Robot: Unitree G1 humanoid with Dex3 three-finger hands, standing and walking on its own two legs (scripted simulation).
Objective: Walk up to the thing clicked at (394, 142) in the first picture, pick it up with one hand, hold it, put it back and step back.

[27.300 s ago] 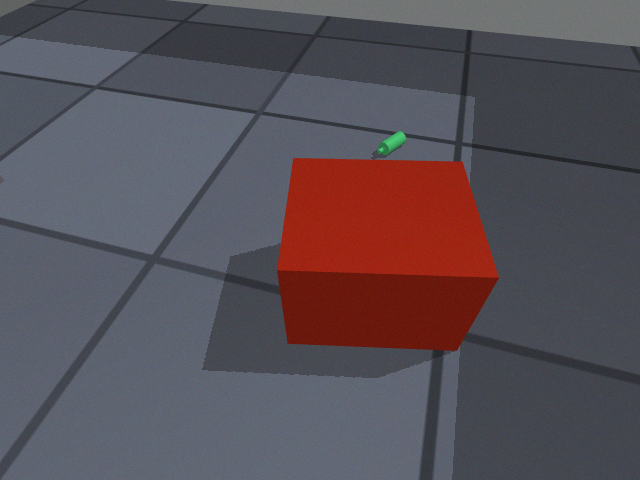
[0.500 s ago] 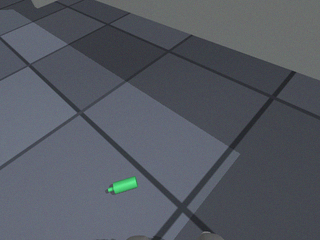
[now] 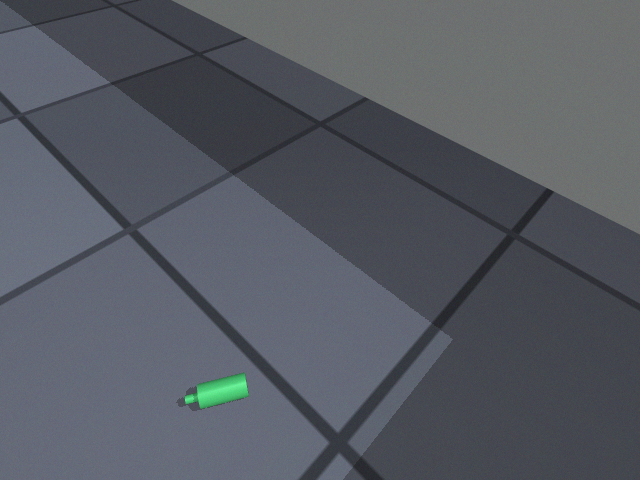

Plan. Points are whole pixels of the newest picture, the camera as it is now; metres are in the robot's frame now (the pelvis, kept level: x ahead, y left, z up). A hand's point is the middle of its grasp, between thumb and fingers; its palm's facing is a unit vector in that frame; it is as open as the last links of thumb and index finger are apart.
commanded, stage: walk up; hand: left
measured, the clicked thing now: (216, 392) +0.48 +0.28 -0.73
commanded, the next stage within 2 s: stand in 1.32 s
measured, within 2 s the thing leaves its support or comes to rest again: neither
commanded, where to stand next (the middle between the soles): +0.09 +0.00 m, yaw +0 degrees
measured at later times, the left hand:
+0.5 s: hand out of the picture +0.10 +0.25 -0.13, palm faces -0.02 -0.92 -0.38, open 7.4 cm
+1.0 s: hand out of the picture +0.13 +0.24 -0.13, palm faces -0.07 -0.94 -0.35, open 7.4 cm
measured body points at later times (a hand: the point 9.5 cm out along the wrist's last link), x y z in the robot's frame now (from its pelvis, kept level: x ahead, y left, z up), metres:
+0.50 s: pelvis +0.03 -0.01 +0.02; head +0.03 -0.02 +0.47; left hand +0.10 +0.30 -0.10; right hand +0.13 -0.31 -0.12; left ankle +0.04 +0.12 -0.73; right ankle +0.03 -0.14 -0.73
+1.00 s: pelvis +0.03 -0.01 +0.02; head +0.03 -0.01 +0.47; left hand +0.13 +0.29 -0.11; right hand +0.08 -0.31 -0.12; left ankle +0.04 +0.12 -0.73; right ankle +0.03 -0.14 -0.73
